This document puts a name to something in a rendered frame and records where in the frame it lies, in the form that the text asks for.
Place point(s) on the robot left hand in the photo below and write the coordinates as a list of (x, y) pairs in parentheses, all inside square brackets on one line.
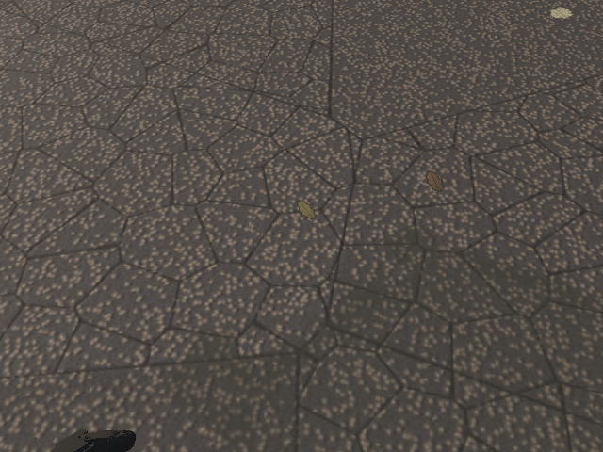
[(100, 441)]

